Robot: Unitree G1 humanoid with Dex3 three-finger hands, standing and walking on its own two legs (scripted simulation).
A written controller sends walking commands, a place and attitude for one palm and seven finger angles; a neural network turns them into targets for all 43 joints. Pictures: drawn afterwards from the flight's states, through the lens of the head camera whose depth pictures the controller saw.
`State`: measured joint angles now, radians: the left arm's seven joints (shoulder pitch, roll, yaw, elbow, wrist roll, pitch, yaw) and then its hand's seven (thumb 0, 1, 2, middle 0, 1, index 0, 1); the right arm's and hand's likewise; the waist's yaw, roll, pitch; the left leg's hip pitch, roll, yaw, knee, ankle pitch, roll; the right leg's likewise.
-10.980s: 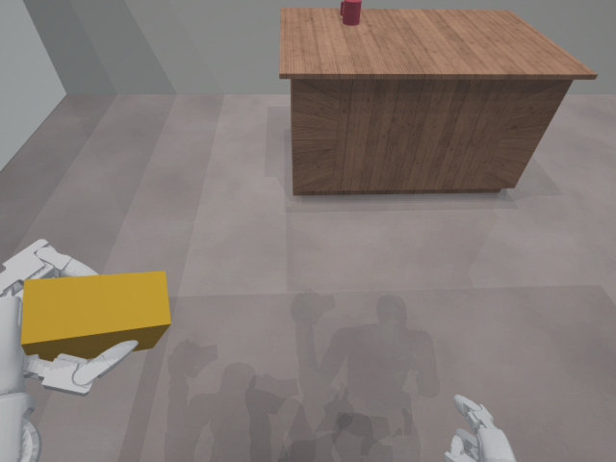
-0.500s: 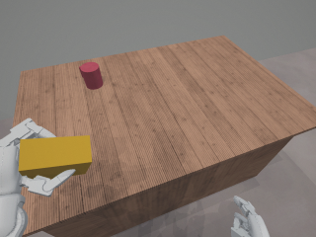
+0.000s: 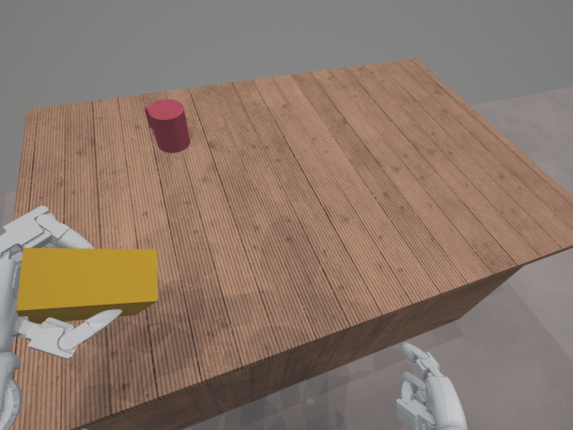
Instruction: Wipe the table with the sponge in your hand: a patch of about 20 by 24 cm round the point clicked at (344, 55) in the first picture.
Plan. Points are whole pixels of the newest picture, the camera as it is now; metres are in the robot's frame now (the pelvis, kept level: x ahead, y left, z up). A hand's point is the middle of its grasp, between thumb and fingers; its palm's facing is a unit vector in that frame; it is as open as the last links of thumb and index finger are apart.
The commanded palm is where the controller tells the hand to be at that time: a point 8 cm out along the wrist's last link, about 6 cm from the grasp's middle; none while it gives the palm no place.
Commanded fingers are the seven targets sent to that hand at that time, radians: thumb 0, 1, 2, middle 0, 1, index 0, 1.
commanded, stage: shuffle to correct the standing spot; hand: left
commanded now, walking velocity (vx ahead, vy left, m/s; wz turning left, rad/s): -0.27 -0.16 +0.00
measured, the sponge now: (107, 286) +0.23 +0.22 +0.12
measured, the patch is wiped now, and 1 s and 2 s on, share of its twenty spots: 0.00 0.00 0.00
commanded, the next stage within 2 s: come to a stop and stand still in 0.30 s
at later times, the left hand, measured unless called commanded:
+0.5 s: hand (140, 350) +0.16 +0.15 +0.16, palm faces +0.31 -0.86 -0.41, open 9.3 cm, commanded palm +0.11 +0.20 +0.17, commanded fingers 0.00 0.10 1.30 -1.20 -1.60 -1.20 -1.60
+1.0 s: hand out of the picture +0.08 +0.23 +0.16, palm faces +0.48 -0.82 -0.32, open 9.3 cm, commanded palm +0.03 +0.25 +0.17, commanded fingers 0.00 0.10 1.30 -1.20 -1.60 -1.20 -1.60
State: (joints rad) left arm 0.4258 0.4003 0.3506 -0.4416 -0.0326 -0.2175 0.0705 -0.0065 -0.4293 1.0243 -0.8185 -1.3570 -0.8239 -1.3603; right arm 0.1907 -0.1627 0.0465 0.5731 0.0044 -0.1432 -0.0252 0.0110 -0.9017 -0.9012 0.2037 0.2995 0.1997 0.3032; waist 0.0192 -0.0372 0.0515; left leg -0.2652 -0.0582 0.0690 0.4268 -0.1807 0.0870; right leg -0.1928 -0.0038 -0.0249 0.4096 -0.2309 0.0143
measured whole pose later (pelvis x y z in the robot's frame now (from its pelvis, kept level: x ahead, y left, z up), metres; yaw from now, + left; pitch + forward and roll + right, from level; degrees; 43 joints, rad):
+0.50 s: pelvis -0.06 -0.08 +0.00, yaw -2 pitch +4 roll +2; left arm 0.49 0.38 0.38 -0.56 -0.06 -0.25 0.09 -0.01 -0.43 1.03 -0.82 -1.36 -0.82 -1.36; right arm 0.22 -0.21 0.00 0.60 0.00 -0.13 -0.03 0.01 -0.90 -0.90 0.20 0.30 0.20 0.30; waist 0.02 -0.08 0.05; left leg -0.46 -0.02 0.02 0.93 -0.44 -0.01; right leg -0.38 0.03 -0.07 0.47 -0.16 -0.10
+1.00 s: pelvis -0.13 -0.03 -0.01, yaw +2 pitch -4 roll +0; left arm 0.39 0.34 0.34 -0.41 -0.03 -0.18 0.13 -0.01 -0.43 1.03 -0.82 -1.36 -0.82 -1.36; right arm 0.26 -0.20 0.01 0.60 0.03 -0.12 -0.04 0.01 -0.90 -0.90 0.20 0.30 0.20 0.30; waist 0.04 -0.02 0.02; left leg -0.09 0.00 0.06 0.49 -0.34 0.03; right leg -0.31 0.00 -0.06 0.47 -0.19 0.00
